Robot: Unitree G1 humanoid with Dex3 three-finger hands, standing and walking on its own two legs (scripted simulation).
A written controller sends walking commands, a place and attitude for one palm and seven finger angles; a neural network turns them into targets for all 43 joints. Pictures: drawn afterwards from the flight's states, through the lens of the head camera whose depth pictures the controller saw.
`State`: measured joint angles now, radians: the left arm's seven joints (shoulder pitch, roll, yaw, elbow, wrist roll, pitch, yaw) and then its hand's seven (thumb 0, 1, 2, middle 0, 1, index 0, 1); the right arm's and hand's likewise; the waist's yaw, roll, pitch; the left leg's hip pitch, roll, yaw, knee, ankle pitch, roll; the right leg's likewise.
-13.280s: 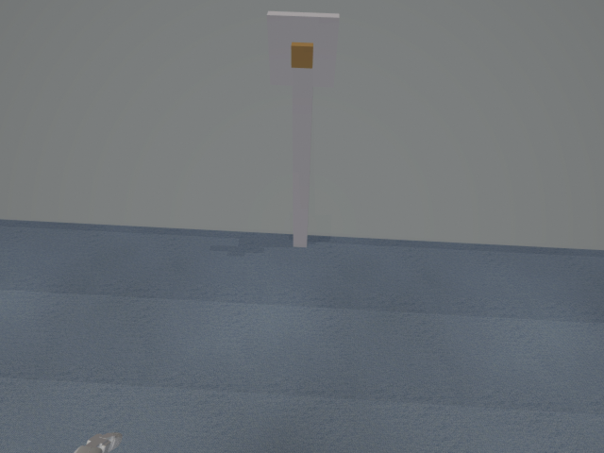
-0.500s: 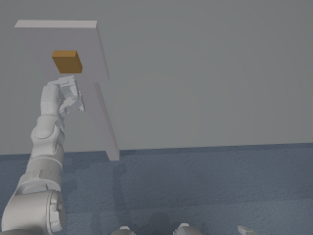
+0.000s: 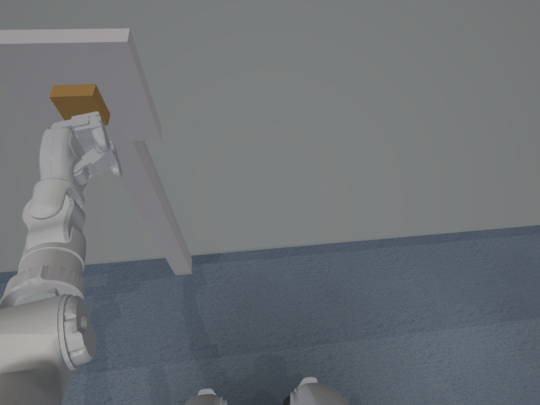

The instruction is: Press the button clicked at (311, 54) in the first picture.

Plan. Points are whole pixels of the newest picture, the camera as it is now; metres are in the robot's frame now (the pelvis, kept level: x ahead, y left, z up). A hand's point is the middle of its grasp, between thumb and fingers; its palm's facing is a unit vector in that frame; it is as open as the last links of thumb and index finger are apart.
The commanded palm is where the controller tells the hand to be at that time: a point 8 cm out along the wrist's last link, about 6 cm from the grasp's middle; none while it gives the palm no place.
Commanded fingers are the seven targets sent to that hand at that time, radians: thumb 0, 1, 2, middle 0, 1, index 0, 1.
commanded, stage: press the button with the knuckle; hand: left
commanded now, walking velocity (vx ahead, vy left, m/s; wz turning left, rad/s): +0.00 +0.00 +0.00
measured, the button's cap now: (82, 104) +0.53 +0.25 +0.12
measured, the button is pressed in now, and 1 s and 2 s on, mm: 0 13 0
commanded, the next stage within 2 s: hold the button down briefly in 0.56 s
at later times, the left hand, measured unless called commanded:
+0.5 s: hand (105, 140) +0.49 +0.22 +0.08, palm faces +0.05 -1.00 -0.02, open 2.7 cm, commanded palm +0.48 +0.27 +0.08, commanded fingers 0.00 0.90 0.90 -1.30 -1.50 -1.30 -1.50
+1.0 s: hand (104, 140) +0.49 +0.22 +0.08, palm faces +0.07 -1.00 -0.05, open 2.8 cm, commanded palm +0.49 +0.26 +0.08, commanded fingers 0.00 0.90 0.90 -1.30 -1.50 -1.30 -1.50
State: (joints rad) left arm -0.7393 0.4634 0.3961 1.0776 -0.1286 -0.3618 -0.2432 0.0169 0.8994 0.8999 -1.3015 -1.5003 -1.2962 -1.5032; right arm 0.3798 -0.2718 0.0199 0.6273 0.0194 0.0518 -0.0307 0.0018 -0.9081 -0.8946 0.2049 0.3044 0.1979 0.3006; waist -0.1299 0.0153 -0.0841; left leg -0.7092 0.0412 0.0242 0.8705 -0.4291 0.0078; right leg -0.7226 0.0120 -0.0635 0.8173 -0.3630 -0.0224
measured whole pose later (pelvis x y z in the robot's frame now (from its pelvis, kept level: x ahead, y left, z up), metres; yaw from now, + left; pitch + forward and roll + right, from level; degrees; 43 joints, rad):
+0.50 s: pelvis -0.01 +0.01 -0.01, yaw +1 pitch +18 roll -3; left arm -0.94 0.55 0.40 1.24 -0.08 -0.39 -0.26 -0.04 0.80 0.93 -1.30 -1.50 -1.33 -1.50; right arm 0.38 -0.28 0.04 0.64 0.00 0.04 -0.03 0.00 -0.91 -0.89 0.21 0.30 0.20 0.30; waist -0.17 0.01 -0.08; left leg -0.83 0.03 0.00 0.94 -0.43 0.02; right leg -0.82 0.00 -0.09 0.86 -0.36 -0.01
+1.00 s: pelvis -0.04 +0.01 -0.02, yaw +1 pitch +20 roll -3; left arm -1.08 0.62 0.36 1.33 -0.05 -0.36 -0.20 -0.04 0.74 0.96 -1.30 -1.50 -1.39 -1.50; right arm 0.43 -0.29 0.07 0.65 -0.02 -0.02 -0.02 0.00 -0.91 -0.89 0.21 0.30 0.20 0.30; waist -0.22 0.02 -0.08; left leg -0.96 0.02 -0.02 1.00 -0.40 0.03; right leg -0.93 -0.01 -0.10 0.90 -0.33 -0.01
